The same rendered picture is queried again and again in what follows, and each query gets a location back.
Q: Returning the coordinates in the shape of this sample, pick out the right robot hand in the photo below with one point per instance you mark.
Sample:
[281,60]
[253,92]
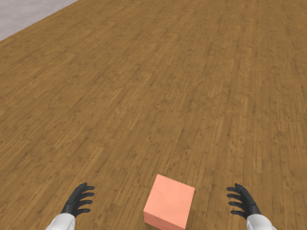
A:
[248,204]

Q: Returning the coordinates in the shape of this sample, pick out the robot right forearm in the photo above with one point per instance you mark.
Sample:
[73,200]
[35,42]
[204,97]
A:
[259,222]

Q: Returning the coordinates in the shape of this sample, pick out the left robot hand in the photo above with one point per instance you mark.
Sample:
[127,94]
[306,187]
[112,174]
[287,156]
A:
[73,203]

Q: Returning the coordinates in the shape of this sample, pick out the robot left forearm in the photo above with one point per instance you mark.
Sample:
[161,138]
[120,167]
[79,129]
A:
[62,221]

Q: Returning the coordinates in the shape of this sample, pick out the carton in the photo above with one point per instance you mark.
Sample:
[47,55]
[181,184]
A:
[168,204]

